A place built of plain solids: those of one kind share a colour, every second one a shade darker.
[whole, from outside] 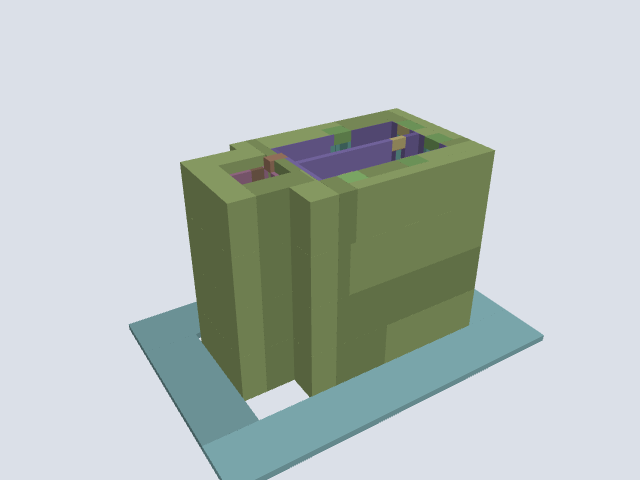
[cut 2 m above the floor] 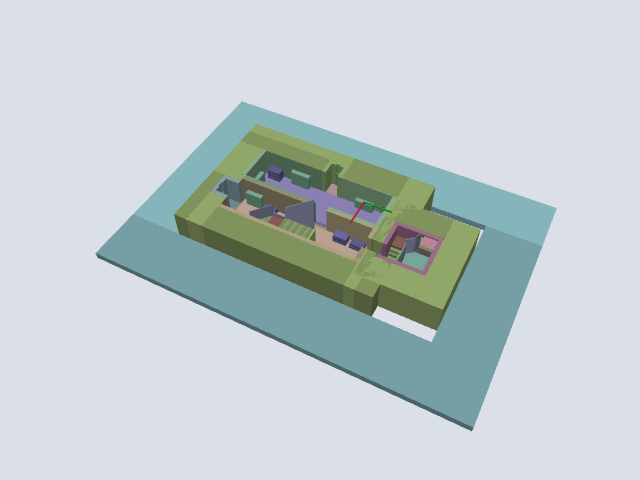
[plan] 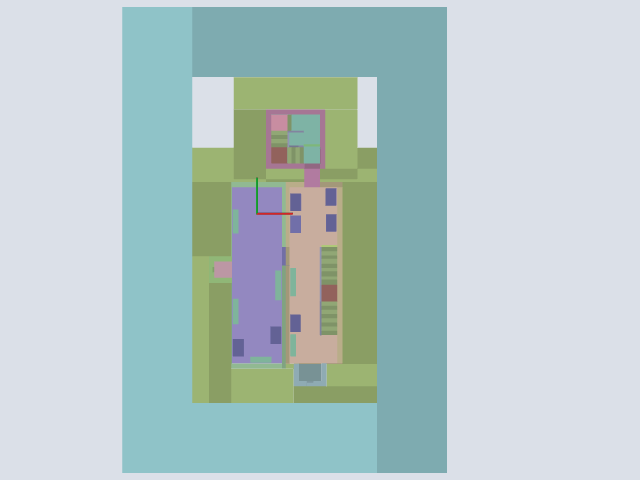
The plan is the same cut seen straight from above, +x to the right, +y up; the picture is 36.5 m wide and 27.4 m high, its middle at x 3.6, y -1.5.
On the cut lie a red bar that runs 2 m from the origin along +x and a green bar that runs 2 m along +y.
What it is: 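A tower house with a square stair tower on a short side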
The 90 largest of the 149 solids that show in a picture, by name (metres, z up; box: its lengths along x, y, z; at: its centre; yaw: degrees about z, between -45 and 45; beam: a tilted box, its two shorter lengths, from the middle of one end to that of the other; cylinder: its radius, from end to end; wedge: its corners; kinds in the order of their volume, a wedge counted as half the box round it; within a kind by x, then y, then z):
{
 "wall_fill_1": {"box": [0.95, 8.38, 3.81], "at": [-3.21, -6.61, 1.55]},
 "wall_fill_2": {"box": [0.95, 11.3, 3.63], "at": [-3.21, -5.15, 12.89]},
 "wall_fill_3": {"box": [0.95, 11.69, 3.81], "at": [-3.21, -4.96, 9.17]},
 "wall_fill_4": {"box": [2.22, 12.61, 3.81], "at": [-2.58, -4.5, 5.36]},
 "wall_fill_5": {"box": [2.22, 4.23, 3.81], "at": [-2.58, -0.31, 1.55]},
 "wall_fill_6": {"box": [2.22, 1.31, 3.63], "at": [-2.58, 1.15, 12.89]},
 "wall_fill_7": {"box": [2.22, 0.92, 3.81], "at": [-2.58, 1.35, 9.17]},
 "wall_fill_8": {"box": [1.27, 4.98, 3.63], "at": [-2.1, -8.31, 12.89]},
 "wall_fill_9": {"box": [1.27, 6.85, 3.81], "at": [-2.1, -7.38, 1.55]},
 "wall_fill_10": {"box": [1.27, 3.13, 3.63], "at": [-2.1, -2.6, 12.89]},
 "wall_fill_11": {"box": [4.2, 1.96, 3.81], "at": [-1.59, 2.79, 1.55]},
 "wall_fill_12": {"box": [4.2, 1.96, 3.81], "at": [-1.59, 2.79, 5.36]},
 "wall_fill_13": {"box": [4.2, 1.96, 3.81], "at": [-1.59, 2.79, 9.17]},
 "wall_fill_14": {"box": [4.2, 1.96, 3.63], "at": [-1.59, 2.79, 12.89]},
 "wall_fill_15": {"box": [0.78, 2.22, 3.63], "at": [-1.08, -9.69, 12.89]},
 "wall_fill_16": {"box": [1.84, 3.99, 3.81], "at": [-0.41, 3.96, 1.55]},
 "wall_fill_17": {"box": [1.84, 3.99, 3.81], "at": [-0.41, 3.96, 5.36]},
 "wall_fill_18": {"box": [1.84, 3.99, 3.81], "at": [-0.41, 3.96, 9.17]},
 "wall_fill_19": {"box": [1.84, 3.99, 3.63], "at": [-0.41, 3.96, 12.89]},
 "wall_fill_20": {"box": [3.56, 1.96, 3.81], "at": [0.31, -9.82, 1.55]},
 "wall_fill_21": {"box": [1.37, 1.27, 3.63], "at": [1.53, -9.22, 12.89]},
 "wall_fill_22": {"box": [2.19, 0.76, 3.81], "at": [1.61, 2.19, 1.55]},
 "wall_fill_23": {"box": [2.19, 0.76, 3.63], "at": [1.61, 2.19, 12.89]},
 "wall_fill_24": {"box": [2.19, 0.6, 3.81], "at": [1.61, 2.27, 1.55]},
 "wall_fill_25": {"box": [7.07, 1.84, 3.81], "at": [2.21, 6.88, 1.55]},
 "wall_fill_26": {"box": [7.07, 1.84, 3.81], "at": [2.21, 6.88, 5.36]},
 "wall_fill_27": {"box": [7.07, 1.84, 3.81], "at": [2.21, 6.88, 9.17]},
 "wall_fill_28": {"box": [7.07, 1.84, 3.63], "at": [2.21, 6.88, 12.89]},
 "wall_fill_29": {"box": [7.54, 0.95, 3.63], "at": [3.08, -10.33, 12.89]},
 "wall_fill_30": {"box": [4.76, 0.95, 3.81], "at": [4.47, -10.33, 1.55]},
 "wall_fill_31": {"box": [2.14, 0.6, 3.81], "at": [4.67, 2.27, 1.55]},
 "wall_fill_32": {"box": [1.84, 3.39, 3.81], "at": [4.82, 4.26, 1.55]},
 "wall_fill_33": {"box": [1.84, 3.39, 3.63], "at": [4.82, 4.26, 12.89]},
 "wall_fill_34": {"box": [3.25, 0.76, 3.81], "at": [5.23, 2.19, 1.55]},
 "wall_fill_35": {"box": [3.25, 0.76, 3.63], "at": [5.23, 2.19, 12.89]},
 "wall_fill_36": {"box": [2.95, 1.2, 3.81], "at": [5.38, 3.17, 1.55]},
 "wall_fill_37": {"box": [2.95, 1.2, 3.63], "at": [5.38, 3.17, 12.89]},
 "wall_fill_38": {"box": [2.87, 1.27, 3.81], "at": [5.41, -9.22, 1.55]},
 "wall_fill_39": {"box": [2.64, 1.27, 3.63], "at": [5.53, -9.22, 12.89]},
 "wall_fill_40": {"box": [2.22, 3.75, 3.63], "at": [5.74, -6.71, 12.89]},
 "wall_fill_41": {"box": [2.22, 4.85, 3.63], "at": [5.74, -0.62, 12.89]},
 "wall_fill_42": {"box": [1.96, 10.39, 3.81], "at": [5.87, -3.39, 1.55]},
 "wall_fill_43": {"box": [0.95, 1.79, 3.63], "at": [6.38, -3.94, 12.89]},
 "ground_garden_1": {"box": [4.0, 26.6, 0.5], "at": [-5.69, -1.5, -0.27]},
 "ground_garden_2": {"box": [10.54, 4.0, 0.5], "at": [1.58, -12.8, -0.27]},
 "ground_garden_3": {"box": [10.54, 4.0, 0.5], "at": [1.58, 9.8, -0.27]},
 "ground_garden_4": {"box": [4.0, 26.6, 0.5], "at": [8.85, -1.5, -0.27]},
 "wall_flight_1": {"box": [0.3, 3.39, 14.27], "at": [0.67, 4.26, 6.79]},
 "wall_flight_2": {"box": [2.19, 0.3, 14.27], "at": [1.61, 2.72, 6.79]},
 "wall_flight_3": {"box": [3.39, 0.3, 14.27], "at": [2.21, 5.81, 6.79]},
 "wall_flight_4": {"box": [0.3, 2.16, 14.27], "at": [3.75, 4.87, 6.79]},
 "wall_cellar_1": {"box": [0.22, 5.63, 3.81], "at": [1.75, -5.76, 1.55]},
 "wall_cellar_2": {"box": [0.22, 3.71, 3.81], "at": [1.75, -0.05, 1.55]},
 "wall_cellar_3": {"box": [1.07, 0.3, 3.81], "at": [2.17, 1.66, 1.55]},
 "wall_cellar_4": {"box": [1.29, 0.3, 3.81], "at": [4.25, 1.66, 1.55]},
 "wall_cellar_5": {"box": [0.3, 10.39, 3.81], "at": [4.74, -3.39, 1.55]},
 "wall_upper_1": {"box": [3.11, 0.3, 3.63], "at": [0.09, 1.66, 12.89]},
 "wall_upper_2": {"box": [0.22, 1.26, 3.63], "at": [1.53, -7.95, 12.89]},
 "wall_upper_3": {"box": [0.22, 7.93, 3.63], "at": [1.53, -2.16, 12.89]},
 "wall_upper_4": {"box": [0.22, 7.93, 3.63], "at": [1.75, -2.16, 12.89]},
 "wall_upper_5": {"box": [0.04, 5.15, 3.63], "at": [4.61, -0.77, 12.89]},
 "wall_kitchen_1": {"box": [0.04, 5.19, 3.81], "at": [-1.45, -6.25, 1.55]},
 "wall_kitchen_2": {"box": [0.04, 4.53, 3.81], "at": [-1.45, -0.46, 1.55]},
 "wall_kitchen_3": {"box": [3.11, 0.3, 3.81], "at": [0.09, -8.69, 1.55]},
 "wall_kitchen_4": {"box": [3.11, 0.3, 3.81], "at": [0.09, 1.66, 1.55]},
 "wall_kitchen_5": {"box": [0.22, 5.89, 3.81], "at": [1.53, -5.89, 1.55]},
 "wall_kitchen_6": {"box": [0.22, 3.71, 3.81], "at": [1.53, -0.05, 1.55]},
 "floor_kitchen_1": {"box": [2.86, 10.05, 0.35], "at": [0.0, -3.52, -0.18]},
 "floor_cellar_1": {"box": [2.74, 10.05, 0.35], "at": [3.22, -3.52, -0.18]},
 "wall_over_emb_upper_1": {"box": [1.31, 1.65, 0.83], "at": [-2.08, -5.0, 14.29]},
 "wall_over_emb_upper_2": {"box": [1.31, 1.53, 0.83], "at": [-2.08, -0.27, 14.29]},
 "wall_over_emb_upper_3": {"box": [1.53, 1.31, 0.83], "at": [0.08, -9.2, 14.29]},
 "wall_over_emb_upper_4": {"box": [2.0, 1.31, 0.83], "at": [3.22, -9.2, 14.29]},
 "wall_over_emb_upper_5": {"box": [1.31, 1.79, 0.83], "at": [5.25, -3.94, 14.29]},
 "step_1": {"box": [0.91, 0.3, 2.66], "at": [4.13, -3.19, 1.28]},
 "step_2": {"box": [0.91, 0.3, 2.86], "at": [4.13, -2.95, 1.38]},
 "step_3": {"box": [0.91, 0.3, 3.06], "at": [4.13, -2.71, 1.48]},
 "step_4": {"box": [0.91, 0.3, 3.26], "at": [4.13, -2.47, 1.58]},
 "step_5": {"box": [0.91, 0.3, 3.46], "at": [4.13, -2.23, 1.68]},
 "step_6": {"box": [0.91, 0.3, 3.66], "at": [4.13, -1.99, 1.78]},
 "wall_head_flight_1": {"box": [0.3, 0.92, 11.82], "at": [3.75, 3.33, 8.01]},
 "floor_flight_1": {"box": [2.79, 2.79, 0.35], "at": [2.21, 4.26, -0.18]},
 "wall_emb_kitchen_1": {"box": [1.31, 0.3, 2.8], "at": [-2.08, -3.81, 1.05]},
 "wall_emb_kitchen_2": {"box": [1.31, 0.3, 2.8], "at": [-2.08, -2.57, 1.05]},
 "wall_emb_upper_1": {"box": [0.3, 1.31, 2.8], "at": [4.07, -9.2, 12.47]},
 "wall_emb_upper_2": {"box": [1.31, 0.3, 2.8], "at": [5.25, -4.68, 12.47]},
 "wall_emb_cellar_1": {"box": [0.3, 1.31, 2.8], "at": [2.25, -9.2, 1.05]},
 "wall_emb_cellar_2": {"box": [0.3, 1.31, 2.8], "at": [3.83, -9.2, 1.05]},
 "floor_l1a_1": {"box": [0.91, 0.95, 1.86], "at": [4.13, -4.53, 0.88]},
 "wall_over_door_1": {"box": [0.9, 1.36, 0.83], "at": [3.15, 2.19, 14.29]}
}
